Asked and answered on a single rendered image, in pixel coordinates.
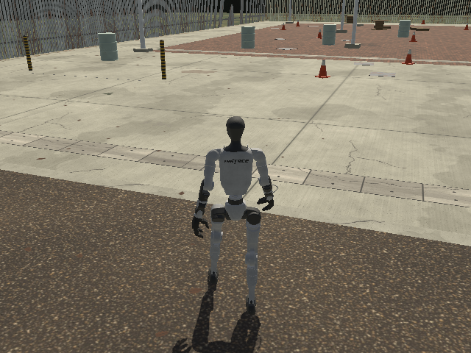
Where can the left robot forearm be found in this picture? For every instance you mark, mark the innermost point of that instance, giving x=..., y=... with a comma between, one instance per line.
x=201, y=202

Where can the robot right upper arm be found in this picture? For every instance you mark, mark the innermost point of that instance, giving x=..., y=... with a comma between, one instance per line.
x=259, y=156

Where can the robot left upper arm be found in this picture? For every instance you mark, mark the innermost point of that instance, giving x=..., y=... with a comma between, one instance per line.
x=211, y=157

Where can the robot right thigh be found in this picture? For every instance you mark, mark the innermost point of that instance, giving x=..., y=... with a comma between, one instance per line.
x=253, y=224

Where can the right robot forearm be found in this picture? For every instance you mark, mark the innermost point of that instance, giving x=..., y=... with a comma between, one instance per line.
x=268, y=190

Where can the humanoid robot head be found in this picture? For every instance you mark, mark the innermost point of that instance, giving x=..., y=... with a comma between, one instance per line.
x=235, y=127

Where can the robot left hand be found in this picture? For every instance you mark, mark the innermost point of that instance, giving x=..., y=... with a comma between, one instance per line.
x=195, y=225

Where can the robot right hand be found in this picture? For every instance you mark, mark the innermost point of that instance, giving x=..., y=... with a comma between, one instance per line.
x=269, y=206

